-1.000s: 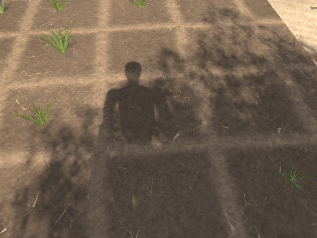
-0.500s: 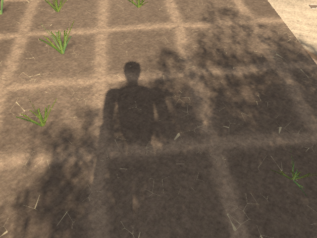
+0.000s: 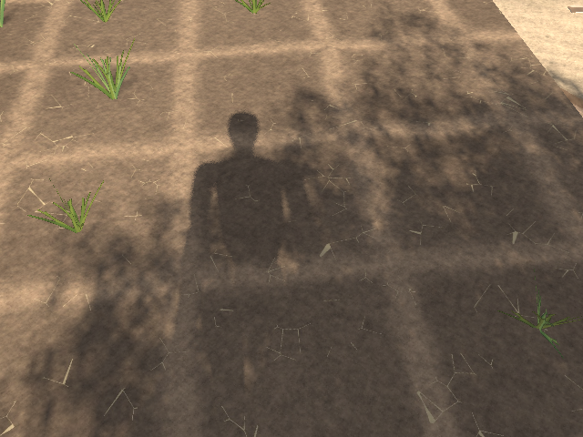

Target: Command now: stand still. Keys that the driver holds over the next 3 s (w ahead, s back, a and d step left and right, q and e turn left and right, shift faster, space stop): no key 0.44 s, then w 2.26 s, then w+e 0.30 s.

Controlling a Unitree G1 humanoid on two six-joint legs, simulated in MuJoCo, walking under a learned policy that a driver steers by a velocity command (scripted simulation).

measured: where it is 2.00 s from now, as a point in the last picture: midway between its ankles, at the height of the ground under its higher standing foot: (301, 348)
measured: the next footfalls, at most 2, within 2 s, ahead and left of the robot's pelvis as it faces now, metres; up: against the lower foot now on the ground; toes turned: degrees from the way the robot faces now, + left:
right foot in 1.20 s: +0.44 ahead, -0.04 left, +0.00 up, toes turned -4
left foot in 1.74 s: +0.76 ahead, +0.12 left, +0.00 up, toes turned +5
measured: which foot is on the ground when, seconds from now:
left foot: down 0.00-1.00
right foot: down 0.00-0.76, up 0.78-1.00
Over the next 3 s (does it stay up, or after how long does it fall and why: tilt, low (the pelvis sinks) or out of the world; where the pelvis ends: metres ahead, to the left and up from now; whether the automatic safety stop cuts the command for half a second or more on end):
stays up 1.28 0.05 -0.01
